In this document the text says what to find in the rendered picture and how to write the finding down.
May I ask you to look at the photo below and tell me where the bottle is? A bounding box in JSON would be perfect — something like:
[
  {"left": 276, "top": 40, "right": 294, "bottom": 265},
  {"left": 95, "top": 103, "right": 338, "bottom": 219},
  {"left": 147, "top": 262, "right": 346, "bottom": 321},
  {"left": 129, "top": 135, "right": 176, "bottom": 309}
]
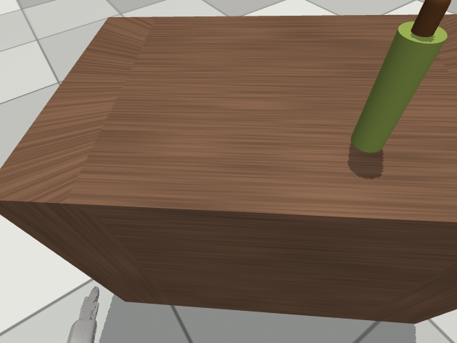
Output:
[{"left": 351, "top": 0, "right": 451, "bottom": 153}]

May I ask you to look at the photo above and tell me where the left robot hand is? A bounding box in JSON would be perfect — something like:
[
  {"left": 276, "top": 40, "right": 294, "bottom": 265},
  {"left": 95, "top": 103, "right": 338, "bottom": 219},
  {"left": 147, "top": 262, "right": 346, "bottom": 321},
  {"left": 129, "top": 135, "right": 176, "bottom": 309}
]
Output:
[{"left": 67, "top": 287, "right": 99, "bottom": 343}]

